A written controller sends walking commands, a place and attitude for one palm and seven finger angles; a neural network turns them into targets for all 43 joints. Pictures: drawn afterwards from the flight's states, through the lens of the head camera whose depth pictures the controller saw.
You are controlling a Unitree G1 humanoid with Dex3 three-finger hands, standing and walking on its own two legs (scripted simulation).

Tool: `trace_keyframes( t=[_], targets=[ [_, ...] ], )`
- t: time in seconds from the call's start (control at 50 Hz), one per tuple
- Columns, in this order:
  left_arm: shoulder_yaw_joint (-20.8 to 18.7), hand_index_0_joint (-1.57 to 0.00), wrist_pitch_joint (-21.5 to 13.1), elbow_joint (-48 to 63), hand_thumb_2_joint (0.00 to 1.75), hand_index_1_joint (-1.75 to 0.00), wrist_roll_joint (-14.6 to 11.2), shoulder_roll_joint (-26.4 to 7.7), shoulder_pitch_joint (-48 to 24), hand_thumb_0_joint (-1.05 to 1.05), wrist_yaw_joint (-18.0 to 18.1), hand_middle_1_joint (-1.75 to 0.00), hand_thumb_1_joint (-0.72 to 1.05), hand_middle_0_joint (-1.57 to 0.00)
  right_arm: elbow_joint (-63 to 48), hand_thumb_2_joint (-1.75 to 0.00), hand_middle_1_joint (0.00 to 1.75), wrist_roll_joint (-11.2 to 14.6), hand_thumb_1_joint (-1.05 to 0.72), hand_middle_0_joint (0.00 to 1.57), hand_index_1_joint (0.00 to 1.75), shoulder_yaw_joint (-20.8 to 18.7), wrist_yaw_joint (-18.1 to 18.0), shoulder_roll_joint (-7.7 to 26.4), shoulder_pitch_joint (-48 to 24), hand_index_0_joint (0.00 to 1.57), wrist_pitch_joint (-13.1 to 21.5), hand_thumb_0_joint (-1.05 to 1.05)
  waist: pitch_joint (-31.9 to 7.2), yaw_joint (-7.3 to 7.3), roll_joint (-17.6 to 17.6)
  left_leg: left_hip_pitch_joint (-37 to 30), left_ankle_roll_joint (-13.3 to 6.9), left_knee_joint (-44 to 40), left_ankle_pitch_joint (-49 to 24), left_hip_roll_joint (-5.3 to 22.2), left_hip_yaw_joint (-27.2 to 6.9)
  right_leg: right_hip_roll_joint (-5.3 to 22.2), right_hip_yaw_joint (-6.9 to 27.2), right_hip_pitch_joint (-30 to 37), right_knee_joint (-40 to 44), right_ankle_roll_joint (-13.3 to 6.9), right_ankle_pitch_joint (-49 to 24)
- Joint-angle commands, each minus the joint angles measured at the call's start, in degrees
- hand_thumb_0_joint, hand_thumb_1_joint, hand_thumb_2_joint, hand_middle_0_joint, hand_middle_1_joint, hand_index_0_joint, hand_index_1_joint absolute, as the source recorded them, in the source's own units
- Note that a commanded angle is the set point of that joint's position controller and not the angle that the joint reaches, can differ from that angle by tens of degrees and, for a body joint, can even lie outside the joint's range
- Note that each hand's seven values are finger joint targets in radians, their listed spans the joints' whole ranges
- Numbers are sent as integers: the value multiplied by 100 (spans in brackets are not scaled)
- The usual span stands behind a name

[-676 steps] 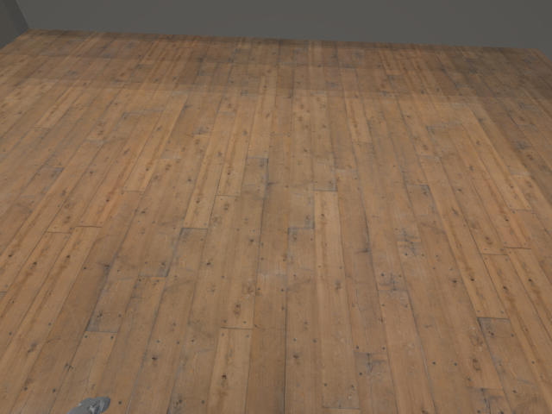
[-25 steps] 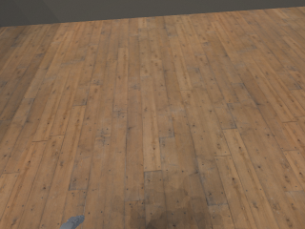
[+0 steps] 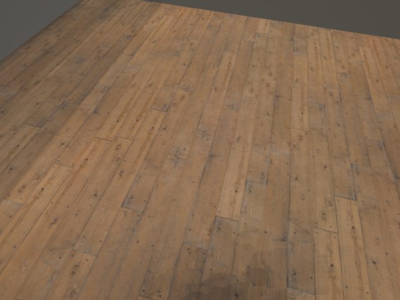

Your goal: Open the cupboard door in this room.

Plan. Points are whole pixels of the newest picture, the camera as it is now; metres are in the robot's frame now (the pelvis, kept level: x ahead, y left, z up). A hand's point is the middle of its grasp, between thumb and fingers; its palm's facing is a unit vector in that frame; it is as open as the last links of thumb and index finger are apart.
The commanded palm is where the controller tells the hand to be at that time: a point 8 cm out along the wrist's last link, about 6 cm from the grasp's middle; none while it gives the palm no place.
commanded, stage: turn or walk to find it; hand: left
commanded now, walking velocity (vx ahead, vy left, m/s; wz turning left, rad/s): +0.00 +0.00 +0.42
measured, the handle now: out of the picture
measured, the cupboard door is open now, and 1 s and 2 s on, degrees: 0 0 0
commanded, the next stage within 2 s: none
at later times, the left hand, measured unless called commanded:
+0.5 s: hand out of the picture +0.06 +0.19 -0.14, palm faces +0.20 -0.94 -0.28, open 7.3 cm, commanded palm none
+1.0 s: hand out of the picture -0.13 +0.20 -0.18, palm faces +0.47 -0.85 -0.24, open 7.3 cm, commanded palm none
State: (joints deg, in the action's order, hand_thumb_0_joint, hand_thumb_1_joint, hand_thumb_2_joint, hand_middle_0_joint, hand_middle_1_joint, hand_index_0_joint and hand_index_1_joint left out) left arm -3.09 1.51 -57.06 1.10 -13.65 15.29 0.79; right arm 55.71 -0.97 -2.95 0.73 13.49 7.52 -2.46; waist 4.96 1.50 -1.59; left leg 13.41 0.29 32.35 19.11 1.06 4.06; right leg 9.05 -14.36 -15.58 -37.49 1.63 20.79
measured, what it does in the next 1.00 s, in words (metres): steps on the spot, turning left: right foot, then left foot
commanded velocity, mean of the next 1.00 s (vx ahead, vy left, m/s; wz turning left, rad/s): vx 0.00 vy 0.00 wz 0.42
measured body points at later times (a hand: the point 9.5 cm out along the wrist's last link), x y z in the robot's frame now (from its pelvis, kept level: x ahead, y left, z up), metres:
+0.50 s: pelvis -0.01 -0.03 +0.00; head +0.02 -0.05 +0.45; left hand +0.05 +0.23 -0.12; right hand +0.08 -0.26 -0.16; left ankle -0.03 +0.10 -0.71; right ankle +0.01 -0.13 -0.73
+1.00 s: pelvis -0.06 +0.00 +0.00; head -0.04 +0.03 +0.45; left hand -0.16 +0.24 -0.16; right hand +0.14 -0.19 -0.12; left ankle -0.10 +0.08 -0.73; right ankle +0.00 -0.13 -0.69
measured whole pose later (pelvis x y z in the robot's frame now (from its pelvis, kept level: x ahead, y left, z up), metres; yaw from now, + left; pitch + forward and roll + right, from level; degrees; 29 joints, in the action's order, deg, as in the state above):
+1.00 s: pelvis -0.06 +0.00 +0.00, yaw +25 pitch -1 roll +0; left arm -3.8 3.9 -57.9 1.0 -14.8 14.3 1.1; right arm 54.9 -1.4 -2.5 0.4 11.8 7.7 -1.7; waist 4.8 1.8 -3.1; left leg 14.2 -1.9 34.2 18.8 0.0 3.3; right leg 7.3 -7.5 -21.8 -51.5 3.1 28.8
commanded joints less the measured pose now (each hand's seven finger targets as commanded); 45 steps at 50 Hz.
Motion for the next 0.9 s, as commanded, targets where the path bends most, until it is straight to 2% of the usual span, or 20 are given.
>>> trace_keyframes(
  t=[0.0, 0.04, 0.06, 0.1, 0.26, 0.34, 0.38, 0.4, 0.42, 0.44, 0.46, 0.48, 0.5, 0.52, 0.56, 0.76, 0.8, 0.84, 0.86, 0.88],
  targets=[
    [-75, -20, 70, 663, 90, -30, -11, -466, -542, 0, 99, -30, 90, -20, -70, -90, 30, -22, -90, 20, 30, -283, -184, 1344, 972, 20, 183, 0, -778, -554, 1622, -1203, -1096, -1229, -4387, 2094, -2265, -209, 1168, -1573, -2283, 250, 1493],
    [-132, -20, 74, 504, 90, -30, -36, -563, -538, 0, 51, -30, 90, -20, -208, -90, 30, -21, -90, 20, 30, -194, -231, 1065, 374, 20, 173, 0, -428, -298, 1293, -842, -1037, -1146, -4064, 1595, -1713, -208, 1327, -1604, -2699, 255, 782],
    [-136, -20, 46, 439, 90, -30, -22, -554, -373, 0, 15, -30, 90, -20, -281, -90, 30, -10, -90, 20, 30, -162, -227, 986, 241, 20, 202, 0, -516, -192, 1055, -894, -964, -1118, -3982, 1442, -1509, -234, 1276, -1574, -2732, 279, 563],
    [-129, -20, 50, 396, 90, -30, -23, -551, -311, 0, 3, -30, 90, -20, -324, -90, 30, 3, -90, 20, 30, -168, -214, 967, 219, 20, 227, 0, -509, -173, 896, -821, -904, -1199, -3855, 1267, -1361, -270, 1274, -1448, -2714, 328, 335],
    [-84, -20, 43, 697, 90, -30, -44, -439, -771, 0, 30, -30, 90, -20, -338, -90, 30, -39, -90, 20, 30, -257, -184, 1003, 507, 20, 185, 0, -490, -338, 970, -762, -1091, -1167, -3383, 1273, -2000, -453, 1311, -1173, -1552, 356, 549],
    [-74, -20, -21, 711, 90, -30, -75, -364, -551, 0, 39, -30, 90, -20, -430, -90, 30, -62, -90, 20, 30, -297, -169, 1012, 365, 20, 141, 0, -614, -229, 1106, -345, -998, -934, -3392, 1085, -2222, -697, 1171, -357, -318, 255, 342],
    [-95, -20, -91, 632, 90, -30, -76, -428, -135, 0, 50, -30, 90, -20, -460, -90, 30, -30, -90, 20, 30, -308, -157, 965, 272, 20, 134, 0, -785, -20, 936, -44, -794, -591, -3035, 884, -2180, -714, 1121, 406, 822, 215, -494],
    [-126, -20, -148, 584, 90, -30, -57, -579, 71, 0, 69, -30, 90, -20, -488, -90, 30, 11, -90, 20, 30, -298, -138, 839, 288, 20, 142, 0, -882, 67, 598, 381, -530, -265, -2309, 615, -2016, -496, 1259, 1066, 1541, 172, -1085],
    [-206, -20, -220, 570, 90, -30, 26, -1002, 184, 0, 111, -30, 90, -20, -540, -90, 30, 60, -90, 20, 30, -252, -102, 498, 443, 20, 161, 0, -1014, 72, -622, 1281, -133, 635, -840, 12, -1315, 650, 2326, 1807, 1879, -173, -1580],
    [-244, -20, -220, 638, 90, -30, 49, -1312, 187, 0, 111, -30, 90, -20, -691, -90, 30, 46, -90, 20, 30, -229, -94, 363, 353, 20, 145, 0, -806, 135, -1370, 1821, 99, 1790, 1433, -528, -744, 1788, 3257, 1532, 2000, -879, -2303],
    [-300, -20, -230, 667, 90, -30, -10, -1167, 127, 0, 141, -30, 90, -20, -631, -90, 30, -17, -90, 20, 30, -297, -120, 593, 296, 20, 19, 0, -781, 164, -1608, 1680, 70, 2755, 1544, -264, -1063, 1830, 3293, 896, 2147, -1108, -2115],
    [-245, -20, -206, 716, 90, -30, -6, -1016, -165, 0, 134, -30, 90, -20, -522, -90, 30, -15, -90, 20, 30, -327, -95, 605, 220, 20, -28, 0, -365, 33, -1014, 1728, 70, 3419, 1191, -207, -1082, 1540, 3045, 450, 2197, -1127, -1646],
    [-189, -20, -207, 792, 90, -30, -9, -824, -464, 0, 124, -30, 90, -20, -394, -90, 30, -26, -90, 20, 30, -319, -50, 541, 363, 20, -48, 0, -209, -158, -545, 1762, 109, 3720, 765, -114, -1017, 1215, 2491, 335, 2105, -998, -1562],
    [-143, -20, -219, 837, 90, -30, -5, -706, -650, 0, 114, -30, 90, -20, -282, -90, 30, -38, -90, 20, 30, -299, -14, 458, 539, 20, -66, 0, -215, -274, -523, 1722, 165, 3834, 440, -63, -910, 965, 1998, 294, 2030, -842, -1605],
    [-125, -20, -253, 816, 90, -30, 8, -606, -621, 0, 126, -30, 90, -20, -219, -90, 30, -31, -90, 20, 30, -276, 15, 417, 649, 20, -68, 0, -298, -272, -737, 1663, 264, 3726, 199, 3, -772, 829, 1629, 437, 1998, -751, -1958],
    [-239, -20, -192, 392, 90, -30, 78, -993, 188, 0, 101, -30, 90, -20, -319, -90, 30, 49, -90, 20, 30, -107, -13, 291, -36, 20, 6, 0, -548, 172, -1025, 1056, 298, 1482, 886, 41, -161, 1138, 1337, 1175, 1588, -1008, -3184],
    [-272, -20, -168, 364, 90, -30, 80, -1064, 149, 0, 103, -30, 90, -20, -329, -90, 30, 62, -90, 20, 30, -87, -31, 287, 53, 20, 49, 0, -674, 120, -1064, 800, 248, 920, 789, 23, -34, 1181, 1261, 1223, 1378, -982, -3330],
    [-281, -20, -133, 349, 90, -30, 51, -1073, -16, 0, 96, -30, 90, -20, -263, -90, 30, 54, -90, 20, 30, -86, -43, 321, 324, 20, 86, 0, -735, -79, -980, 213, 202, 94, 145, 14, 102, 1130, 1017, 893, 1102, -743, -2912],
    [-271, -20, -101, 343, 90, -30, 9, -990, -86, 0, 88, -30, 90, -20, -218, -90, 30, 47, -90, 20, 30, -101, -30, 414, 513, 20, 125, 0, -807, -198, -655, -389, 140, -708, -505, 96, 26, 1011, 797, 515, 692, -488, -2456],
    [-242, -20, -48, 420, 90, -30, -41, -763, 10, 0, 71, -30, 90, -20, -217, -90, 30, 15, -90, 20, 30, -182, -29, 794, 676, 20, 194, 0, -925, -305, 382, -1132, -109, -1265, -1307, 752, -868, 576, 486, -347, -204, -134, -1381]
  ],
)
